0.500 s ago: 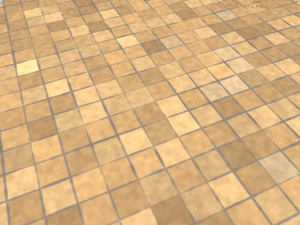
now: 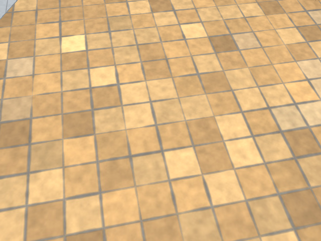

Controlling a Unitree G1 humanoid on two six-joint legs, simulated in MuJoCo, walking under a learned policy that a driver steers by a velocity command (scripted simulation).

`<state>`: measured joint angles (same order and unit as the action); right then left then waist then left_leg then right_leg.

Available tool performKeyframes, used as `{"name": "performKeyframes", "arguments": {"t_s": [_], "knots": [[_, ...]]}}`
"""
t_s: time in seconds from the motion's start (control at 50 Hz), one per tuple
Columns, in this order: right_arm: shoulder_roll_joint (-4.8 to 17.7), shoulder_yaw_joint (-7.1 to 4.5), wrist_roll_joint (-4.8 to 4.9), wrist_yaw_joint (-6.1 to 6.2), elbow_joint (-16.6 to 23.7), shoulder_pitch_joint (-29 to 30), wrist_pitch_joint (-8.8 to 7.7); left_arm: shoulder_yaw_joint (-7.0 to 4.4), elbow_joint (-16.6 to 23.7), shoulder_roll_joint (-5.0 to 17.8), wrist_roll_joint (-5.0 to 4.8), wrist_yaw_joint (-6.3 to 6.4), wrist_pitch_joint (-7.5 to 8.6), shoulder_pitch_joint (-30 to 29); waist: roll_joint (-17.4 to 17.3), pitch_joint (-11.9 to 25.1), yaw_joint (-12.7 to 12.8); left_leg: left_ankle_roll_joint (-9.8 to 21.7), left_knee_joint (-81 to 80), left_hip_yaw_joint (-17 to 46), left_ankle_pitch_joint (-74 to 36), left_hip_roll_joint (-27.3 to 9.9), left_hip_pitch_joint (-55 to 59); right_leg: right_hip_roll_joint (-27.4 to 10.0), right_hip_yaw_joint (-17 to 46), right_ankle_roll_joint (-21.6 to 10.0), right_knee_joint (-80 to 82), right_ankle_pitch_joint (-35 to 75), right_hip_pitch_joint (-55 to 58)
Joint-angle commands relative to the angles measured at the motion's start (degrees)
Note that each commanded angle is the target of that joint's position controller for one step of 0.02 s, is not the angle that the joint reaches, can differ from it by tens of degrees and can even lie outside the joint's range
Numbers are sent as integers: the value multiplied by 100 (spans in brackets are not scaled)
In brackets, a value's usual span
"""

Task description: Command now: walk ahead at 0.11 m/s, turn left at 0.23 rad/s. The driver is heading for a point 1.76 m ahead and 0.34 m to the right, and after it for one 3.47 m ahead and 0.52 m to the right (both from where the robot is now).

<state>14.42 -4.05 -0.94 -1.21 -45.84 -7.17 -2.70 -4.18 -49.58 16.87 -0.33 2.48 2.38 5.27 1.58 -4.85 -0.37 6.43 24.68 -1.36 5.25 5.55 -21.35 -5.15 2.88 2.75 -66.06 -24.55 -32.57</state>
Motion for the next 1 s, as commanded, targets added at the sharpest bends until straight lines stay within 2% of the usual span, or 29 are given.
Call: {"name": "performKeyframes", "arguments": {"t_s": [0.02,0.12,0.18,0.2,0.22,0.24,0.26,0.28,0.3,0.32,0.36,0.4,0.52,0.76,1.0], "knots": [[770,-154,-28,99,305,48,-53,-108,-16,355,45,72,-134,880,-524,1310,284,1019,-726,1084,-2781,-1606,549,-68,20,80,598,486,600],[695,-70,-54,205,259,117,81,-67,60,336,7,53,-211,297,-742,1104,77,724,-975,1108,-349,-1447,423,-42,9,107,2056,1094,970],[598,0,-47,200,159,29,120,-59,47,350,9,7,-174,204,-819,964,26,642,-822,1285,252,-1472,526,89,-87,53,2839,920,1306],[530,40,-9,199,135,66,135,-46,-1,300,31,-21,-142,305,-769,950,134,532,-641,1271,350,-1413,522,156,-171,-13,3374,1119,1590],[440,87,30,195,83,-1,141,-23,-59,267,88,-56,-106,422,-659,920,244,323,-470,1227,422,-1290,444,187,-210,-106,4091,1704,1999],[328,136,-2,189,26,-236,113,-34,-85,443,171,-73,-72,506,-444,989,187,49,-247,1178,466,-1107,318,-134,151,-226,4267,2422,2435],[352,113,-68,174,-13,-557,73,-98,-60,843,180,-67,-72,486,179,1025,-122,-178,162,809,860,-675,111,-594,495,-430,4099,3289,2649],[243,111,-33,175,-13,-668,63,-104,-164,780,129,-87,-98,304,879,997,-327,-327,164,441,1050,-401,355,-615,579,-679,4136,2413,2145],[390,97,-45,176,-5,-320,85,-41,-143,437,95,-126,-90,174,739,889,-159,-385,197,436,821,-449,723,-412,500,-614,4290,1581,1739],[488,59,1,188,34,-99,130,-13,-155,357,112,-138,-72,139,591,782,-65,-345,230,454,614,-487,791,-253,335,-463,4299,1327,1598],[503,41,19,212,-3,-59,221,-16,-214,421,110,-133,-12,201,352,695,15,-243,221,581,215,-586,771,-71,137,-319,4176,1494,1675],[451,39,25,202,-68,-101,227,1,-340,375,74,-102,12,369,173,733,57,-210,204,634,-52,-639,809,2,42,-301,4027,1815,1845],[388,24,57,214,-310,-126,203,27,-515,334,51,-50,-60,395,-102,747,116,-265,254,621,-449,-652,905,84,-28,-349,3880,2166,2064],[441,36,77,275,-799,-129,219,64,-841,257,55,-44,-141,356,-177,558,106,-315,129,622,-351,-695,1008,225,-125,-316,3996,1988,2143],[400,88,80,294,-1184,-155,218,107,-1102,188,64,-8,-165,533,-178,391,96,-342,-66,589,100,-684,941,300,-183,-281,4135,1652,2117]]}}
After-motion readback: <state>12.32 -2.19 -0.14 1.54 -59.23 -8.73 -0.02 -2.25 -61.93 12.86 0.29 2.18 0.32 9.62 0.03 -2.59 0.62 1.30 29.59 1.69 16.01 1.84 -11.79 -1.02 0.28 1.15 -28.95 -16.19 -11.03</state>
